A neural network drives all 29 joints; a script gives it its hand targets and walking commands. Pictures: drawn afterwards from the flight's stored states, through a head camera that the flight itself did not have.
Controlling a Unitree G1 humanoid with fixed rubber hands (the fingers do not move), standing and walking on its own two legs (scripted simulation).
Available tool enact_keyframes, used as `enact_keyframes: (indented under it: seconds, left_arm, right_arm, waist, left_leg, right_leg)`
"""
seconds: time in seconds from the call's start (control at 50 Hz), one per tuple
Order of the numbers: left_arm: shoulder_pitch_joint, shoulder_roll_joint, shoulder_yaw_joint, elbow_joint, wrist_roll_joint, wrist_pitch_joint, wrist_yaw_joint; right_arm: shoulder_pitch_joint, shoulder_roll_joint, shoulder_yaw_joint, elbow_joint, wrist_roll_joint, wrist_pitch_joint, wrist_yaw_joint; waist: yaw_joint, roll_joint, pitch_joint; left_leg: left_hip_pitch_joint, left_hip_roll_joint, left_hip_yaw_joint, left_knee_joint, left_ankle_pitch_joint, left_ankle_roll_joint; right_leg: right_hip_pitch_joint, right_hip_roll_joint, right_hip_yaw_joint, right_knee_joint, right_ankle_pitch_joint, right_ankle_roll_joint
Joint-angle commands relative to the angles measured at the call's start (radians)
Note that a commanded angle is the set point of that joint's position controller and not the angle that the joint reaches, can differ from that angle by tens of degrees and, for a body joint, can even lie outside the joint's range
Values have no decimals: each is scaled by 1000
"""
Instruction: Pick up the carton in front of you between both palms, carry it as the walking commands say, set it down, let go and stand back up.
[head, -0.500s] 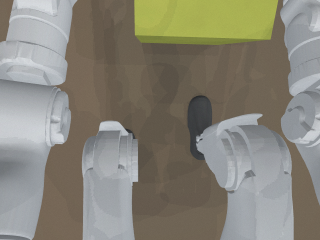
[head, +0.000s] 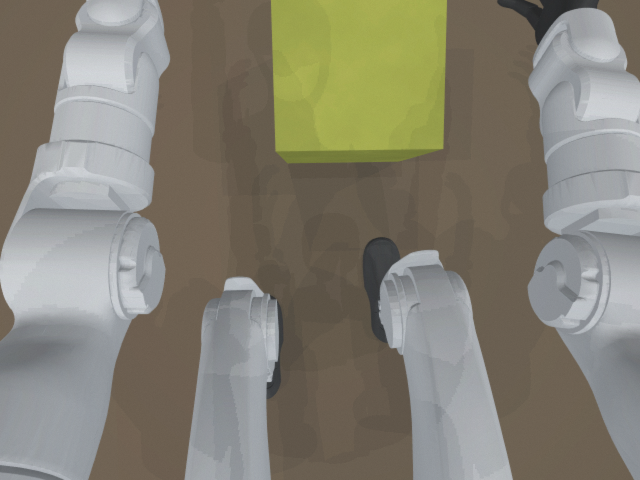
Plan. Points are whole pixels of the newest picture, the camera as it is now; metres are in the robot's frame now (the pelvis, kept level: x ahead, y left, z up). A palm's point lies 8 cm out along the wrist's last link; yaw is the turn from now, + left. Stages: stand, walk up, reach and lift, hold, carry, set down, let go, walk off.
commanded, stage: set down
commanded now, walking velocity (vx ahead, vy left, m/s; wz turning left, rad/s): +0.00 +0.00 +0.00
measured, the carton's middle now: (349, 91) +0.54 -0.09 -0.36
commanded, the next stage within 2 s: let go in 0.46 s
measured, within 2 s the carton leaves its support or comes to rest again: neither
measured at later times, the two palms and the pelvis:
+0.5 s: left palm out of the picture +0.59 +0.12 +0.05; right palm out of the picture +0.52 -0.28 +0.04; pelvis +0.03 -0.01 +0.14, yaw +0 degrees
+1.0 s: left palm out of the picture +0.44 +0.15 +0.15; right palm out of the picture +0.37 -0.29 +0.15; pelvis +0.07 -0.03 +0.25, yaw -2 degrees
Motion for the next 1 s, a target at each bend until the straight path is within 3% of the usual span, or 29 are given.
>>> enact_keyframes:
  seconds: [0.0,0.16,0.48,0.56,0.64,0.7,0.78,0.98]
  left_arm:
    - [-265,106,9,-165,3,-6,-1]
    - [-187,108,33,-232,13,16,-23]
    - [-44,59,110,-137,99,-37,-89]
    - [101,1,141,-193,157,-40,-67]
    - [308,-76,149,-322,190,-46,-27]
    - [449,-104,134,-429,188,-61,-11]
    - [597,-114,106,-520,168,-89,-25]
    - [1016,-117,67,-455,143,-177,-86]
  right_arm:
    - [-210,-146,-7,-170,5,-1,3]
    - [-124,-119,1,-249,13,37,19]
    - [21,-35,-42,-224,-80,-5,54]
    - [146,-30,-39,-259,-138,-13,90]
    - [322,-34,-8,-331,-189,-19,136]
    - [457,-39,27,-386,-193,-30,160]
    - [616,-24,82,-437,-159,-53,178]
    - [1022,24,192,-462,-84,-131,173]
  waist:
    - [-48,49,-1254]
    - [-32,45,-1272]
    - [-18,30,-1119]
    - [-10,32,-1183]
    - [-5,9,-1205]
    - [-5,-14,-1148]
    - [1,-28,-1018]
    - [44,-62,-709]
  left_leg:
    - [335,-31,97,-290,269,-13]
    - [419,-33,93,-438,328,-13]
    - [577,-16,62,-778,401,-18]
    - [713,-18,57,-857,503,-29]
    - [821,-17,53,-931,599,-41]
    - [852,-16,54,-992,580,-42]
    - [890,-14,58,-1068,487,-28]
    - [1045,15,44,-1209,370,5]
  right_leg:
    - [1032,62,-123,-84,386,6]
    - [1179,68,-106,-227,457,4]
    - [1389,51,-74,-561,511,5]
    - [1492,53,-76,-627,578,-4]
    - [1622,53,-71,-688,653,-20]
    - [1733,47,-52,-743,678,-28]
    - [1841,35,-25,-822,642,-25]
    - [1998,18,16,-988,502,-13]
